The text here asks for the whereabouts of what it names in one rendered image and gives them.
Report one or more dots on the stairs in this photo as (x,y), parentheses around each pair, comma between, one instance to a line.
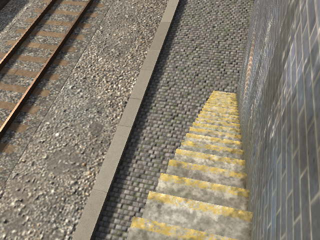
(203,194)

